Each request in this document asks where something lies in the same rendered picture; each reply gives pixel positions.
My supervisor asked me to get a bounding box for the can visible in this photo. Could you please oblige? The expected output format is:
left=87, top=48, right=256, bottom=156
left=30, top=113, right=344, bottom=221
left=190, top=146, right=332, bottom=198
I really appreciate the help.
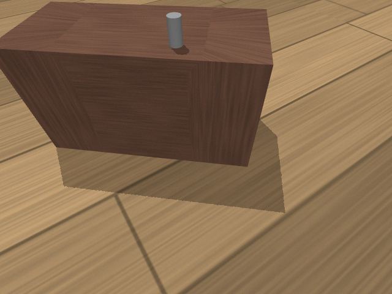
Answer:
left=166, top=12, right=183, bottom=48

